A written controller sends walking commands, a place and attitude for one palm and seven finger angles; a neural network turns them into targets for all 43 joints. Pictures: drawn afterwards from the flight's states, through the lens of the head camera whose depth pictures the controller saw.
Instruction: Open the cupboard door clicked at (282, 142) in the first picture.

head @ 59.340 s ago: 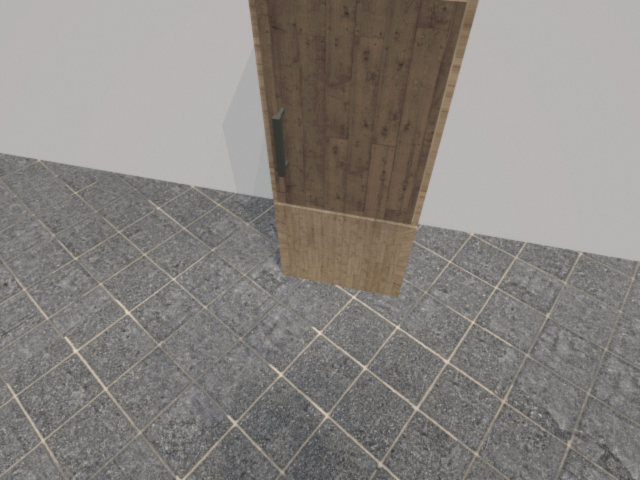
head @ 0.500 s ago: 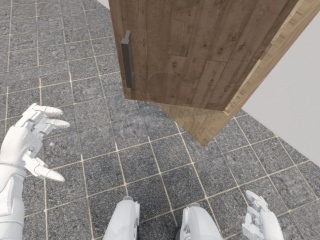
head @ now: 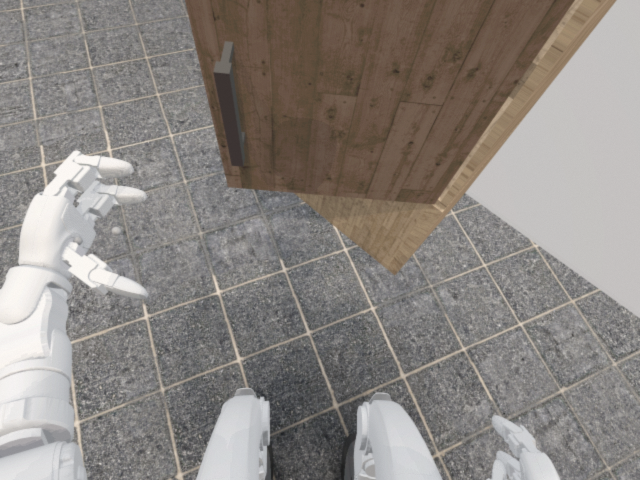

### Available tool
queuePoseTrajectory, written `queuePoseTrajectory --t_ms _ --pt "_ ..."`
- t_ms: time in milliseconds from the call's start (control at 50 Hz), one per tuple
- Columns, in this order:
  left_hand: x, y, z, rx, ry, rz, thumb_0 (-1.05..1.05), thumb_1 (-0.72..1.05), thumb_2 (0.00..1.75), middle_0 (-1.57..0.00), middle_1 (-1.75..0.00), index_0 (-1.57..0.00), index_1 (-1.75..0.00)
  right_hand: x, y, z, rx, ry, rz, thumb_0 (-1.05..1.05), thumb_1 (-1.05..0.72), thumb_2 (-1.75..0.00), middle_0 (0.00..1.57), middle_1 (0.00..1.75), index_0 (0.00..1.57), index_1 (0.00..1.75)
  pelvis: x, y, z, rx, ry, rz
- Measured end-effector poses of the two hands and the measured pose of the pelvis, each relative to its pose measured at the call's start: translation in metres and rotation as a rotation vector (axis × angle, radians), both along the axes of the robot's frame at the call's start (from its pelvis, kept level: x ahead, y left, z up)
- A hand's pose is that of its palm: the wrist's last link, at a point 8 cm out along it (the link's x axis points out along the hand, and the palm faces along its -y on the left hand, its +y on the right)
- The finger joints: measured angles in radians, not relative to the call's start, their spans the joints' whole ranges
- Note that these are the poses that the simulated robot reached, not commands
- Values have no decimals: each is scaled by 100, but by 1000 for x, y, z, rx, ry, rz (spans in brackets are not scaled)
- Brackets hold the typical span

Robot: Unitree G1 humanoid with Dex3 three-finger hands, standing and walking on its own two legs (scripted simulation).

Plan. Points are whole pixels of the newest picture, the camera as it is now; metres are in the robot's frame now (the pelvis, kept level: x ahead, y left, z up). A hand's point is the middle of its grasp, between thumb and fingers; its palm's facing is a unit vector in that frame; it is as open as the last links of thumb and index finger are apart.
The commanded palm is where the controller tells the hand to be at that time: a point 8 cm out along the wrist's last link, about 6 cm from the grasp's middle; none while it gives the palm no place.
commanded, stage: move the hooked fingers beside the handle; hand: left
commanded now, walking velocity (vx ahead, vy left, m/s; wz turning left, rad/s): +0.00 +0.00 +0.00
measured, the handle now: (233, 111) +0.59 +0.14 +0.02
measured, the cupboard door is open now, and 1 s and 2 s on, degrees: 39 39 39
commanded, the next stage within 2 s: slide the fingers in behind the handle in 1.72 s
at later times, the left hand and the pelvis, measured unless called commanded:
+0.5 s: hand (149, 179) +0.46 +0.23 +0.02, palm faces -0.03 -1.00 -0.04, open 14.0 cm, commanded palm +0.46 +0.27 +0.02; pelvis -0.01 -0.01 -0.02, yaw -1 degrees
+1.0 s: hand (176, 131) +0.55 +0.21 +0.01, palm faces -0.03 -1.00 -0.03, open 13.9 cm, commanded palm +0.53 +0.24 +0.01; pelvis -0.02 +0.00 -0.05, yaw -3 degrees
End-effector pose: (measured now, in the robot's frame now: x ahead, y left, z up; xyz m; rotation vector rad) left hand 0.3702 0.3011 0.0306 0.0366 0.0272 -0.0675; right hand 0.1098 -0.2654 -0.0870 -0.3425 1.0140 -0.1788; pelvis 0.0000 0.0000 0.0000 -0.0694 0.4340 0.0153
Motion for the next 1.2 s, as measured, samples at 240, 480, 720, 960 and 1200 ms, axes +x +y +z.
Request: queuePoseTrajectory --t_ms 240,480,720,960,1200 --pt "34 -9 2 4 8 35 -2 -49 30 -30 -120 -30 -120 -22 -2 -8 22 76 -41 1 -91 -90 20 30 20 30 -1 -3 -2 7 12 -11" --pt "69 -20 -5 0 -16 36 -2 -49 30 -30 -120 -30 -120 -55 -15 -22 -9 185 -75 1 -91 -90 20 30 20 30 -9 -9 -16 2 40 -10" --pt "114 -25 -11 2 -20 33 -2 -49 30 -30 -120 -30 -120 -92 -19 -34 -31 295 -124 0 -91 -90 20 30 20 30 -15 -10 -32 -12 91 -21" --pt "158 -34 -19 -8 -11 36 -2 -49 30 -30 -120 -30 -120 -125 -8 -40 -37 396 -165 0 -91 -90 20 30 20 30 -17 -5 -45 -31 143 -30" --pt "148 -27 -25 6 21 40 -2 -49 30 -30 -120 -30 -120 -134 12 -37 31 462 -187 0 -91 -90 20 30 20 30 -10 1 -35 -29 142 -40"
